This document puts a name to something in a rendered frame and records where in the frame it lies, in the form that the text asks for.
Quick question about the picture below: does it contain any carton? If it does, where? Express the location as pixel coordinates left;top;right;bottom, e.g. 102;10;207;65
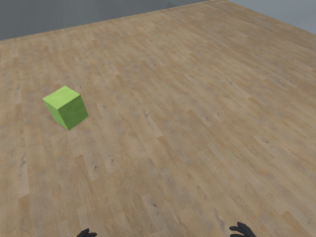
42;86;89;130

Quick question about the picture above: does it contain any robot right hand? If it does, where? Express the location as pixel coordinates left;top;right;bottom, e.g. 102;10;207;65
229;221;256;237

